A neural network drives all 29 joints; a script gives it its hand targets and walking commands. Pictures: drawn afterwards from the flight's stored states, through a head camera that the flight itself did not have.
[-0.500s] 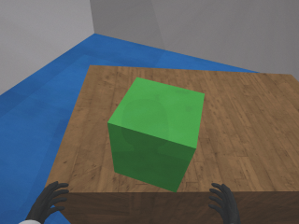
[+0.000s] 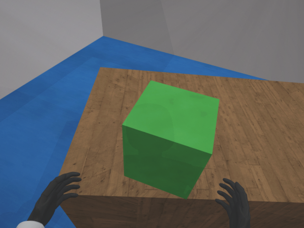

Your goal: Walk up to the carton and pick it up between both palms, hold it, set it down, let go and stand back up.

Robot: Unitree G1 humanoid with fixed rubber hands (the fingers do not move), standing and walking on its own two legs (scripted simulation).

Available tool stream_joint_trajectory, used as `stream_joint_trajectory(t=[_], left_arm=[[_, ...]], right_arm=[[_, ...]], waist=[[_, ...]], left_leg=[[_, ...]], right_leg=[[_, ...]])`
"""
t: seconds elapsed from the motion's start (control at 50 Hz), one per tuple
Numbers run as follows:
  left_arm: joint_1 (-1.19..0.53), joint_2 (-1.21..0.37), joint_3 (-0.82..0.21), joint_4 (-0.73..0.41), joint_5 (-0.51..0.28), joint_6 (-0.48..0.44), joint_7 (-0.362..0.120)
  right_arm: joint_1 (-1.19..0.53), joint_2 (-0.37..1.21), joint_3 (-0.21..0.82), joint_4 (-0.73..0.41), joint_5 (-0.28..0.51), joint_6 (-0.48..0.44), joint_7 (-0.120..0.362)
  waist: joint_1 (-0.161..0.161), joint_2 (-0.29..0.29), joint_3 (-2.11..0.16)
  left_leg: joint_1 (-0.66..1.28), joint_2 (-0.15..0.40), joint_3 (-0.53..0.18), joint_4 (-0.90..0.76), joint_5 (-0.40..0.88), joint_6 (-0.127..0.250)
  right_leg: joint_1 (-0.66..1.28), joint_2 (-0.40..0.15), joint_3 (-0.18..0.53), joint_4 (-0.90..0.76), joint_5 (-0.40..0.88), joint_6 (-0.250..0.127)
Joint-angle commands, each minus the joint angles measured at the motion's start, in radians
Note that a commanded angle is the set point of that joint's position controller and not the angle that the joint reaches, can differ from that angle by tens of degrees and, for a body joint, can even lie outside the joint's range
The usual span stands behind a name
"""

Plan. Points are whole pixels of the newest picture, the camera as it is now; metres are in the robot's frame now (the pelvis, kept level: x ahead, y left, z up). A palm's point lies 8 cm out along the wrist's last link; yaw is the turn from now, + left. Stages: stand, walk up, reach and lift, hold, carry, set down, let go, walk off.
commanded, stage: reach and lift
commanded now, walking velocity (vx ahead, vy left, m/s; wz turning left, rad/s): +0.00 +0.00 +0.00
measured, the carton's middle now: (168, 140) +0.38 -0.03 +0.02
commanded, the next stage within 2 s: none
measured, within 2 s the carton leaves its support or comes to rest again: neither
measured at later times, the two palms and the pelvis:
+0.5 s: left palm (54, 180) +0.20 +0.24 +0.07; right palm (241, 197) +0.20 -0.18 +0.06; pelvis +0.01 -0.01 +0.00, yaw +0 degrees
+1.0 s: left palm (71, 136) +0.30 +0.22 +0.11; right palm (247, 169) +0.26 -0.20 +0.09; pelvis +0.02 -0.02 +0.00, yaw -1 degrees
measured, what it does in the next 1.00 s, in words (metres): stands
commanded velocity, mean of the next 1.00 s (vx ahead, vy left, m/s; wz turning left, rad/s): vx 0.00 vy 0.00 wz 0.00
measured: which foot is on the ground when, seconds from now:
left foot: down 0.00-1.00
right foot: down 0.00-1.00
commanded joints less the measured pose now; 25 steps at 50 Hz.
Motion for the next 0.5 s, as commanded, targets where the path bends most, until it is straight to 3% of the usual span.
stream_joint_trajectory(t=[0.0,0.08,0.16,0.3,0.38,0.42,0.48], left_arm=[[-0.026,0.127,0.067,-0.187,-0.008,-0.036,-0.006],[-0.080,0.141,0.055,-0.201,-0.022,-0.021,-0.009],[-0.125,0.152,0.041,-0.244,-0.057,-0.009,0.008],[-0.177,0.165,0.071,-0.220,-0.076,0.060,0.007],[-0.245,0.160,0.093,-0.251,-0.076,0.118,0.003],[-0.283,0.168,0.098,-0.265,-0.070,0.152,0.000],[-0.320,0.164,0.114,-0.262,-0.081,0.205,-0.008]], right_arm=[[0.023,-0.041,-0.004,-0.172,0.009,-0.023,-0.019],[-0.033,-0.061,-0.029,-0.179,-0.002,-0.006,-0.030],[-0.089,-0.068,-0.033,-0.243,0.005,0.028,-0.022],[-0.130,-0.085,-0.014,-0.272,0.024,0.121,-0.026],[-0.192,-0.105,-0.020,-0.299,0.039,0.179,-0.038],[-0.212,-0.115,-0.029,-0.309,0.049,0.213,-0.043],[-0.252,-0.127,-0.040,-0.339,0.051,0.247,-0.054]], waist=[[-0.023,0.188,0.036],[-0.037,0.197,0.058],[-0.026,0.180,0.016],[-0.020,0.131,-0.027],[-0.030,0.117,-0.024],[-0.038,0.141,-0.029],[-0.051,0.118,-0.046]], left_leg=[[0.014,0.050,-0.100,-0.109,0.244,-0.090],[-0.008,0.058,-0.106,-0.120,0.213,-0.095],[-0.044,0.070,-0.112,-0.143,0.121,-0.083],[-0.018,0.058,-0.091,-0.135,0.155,-0.066],[-0.029,0.061,-0.087,-0.144,0.146,-0.056],[-0.019,0.063,-0.084,-0.146,0.145,-0.064],[-0.010,0.053,-0.070,-0.135,0.190,-0.059]], right_leg=[[-0.133,0.032,0.012,-0.073,0.083,-0.092],[-0.129,0.032,0.012,-0.075,0.059,-0.092],[-0.116,0.031,0.014,-0.058,0.034,-0.097],[-0.108,0.017,0.030,-0.070,0.061,-0.092],[-0.109,0.017,0.029,-0.072,0.062,-0.086],[-0.110,0.017,0.022,-0.069,0.062,-0.083],[-0.107,0.020,0.020,-0.072,0.098,-0.081]])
